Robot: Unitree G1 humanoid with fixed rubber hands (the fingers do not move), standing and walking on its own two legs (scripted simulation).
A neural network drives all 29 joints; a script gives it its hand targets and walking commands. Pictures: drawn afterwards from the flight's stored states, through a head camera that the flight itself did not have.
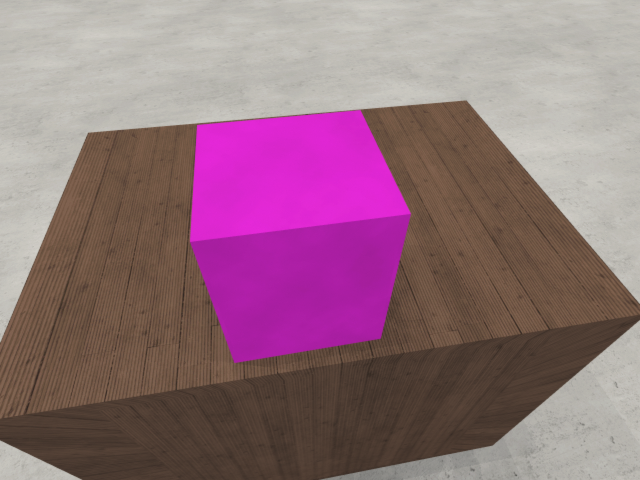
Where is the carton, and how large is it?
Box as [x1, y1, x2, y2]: [190, 110, 410, 362]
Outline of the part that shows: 360,110 197,125 190,242 234,362 380,338 410,213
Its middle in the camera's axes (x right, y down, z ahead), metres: -0.03 +0.00 +0.52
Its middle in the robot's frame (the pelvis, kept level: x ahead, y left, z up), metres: +0.41 +0.05 +0.09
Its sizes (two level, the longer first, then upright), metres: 0.210 0.200 0.250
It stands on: a pedestal, 0.72 m high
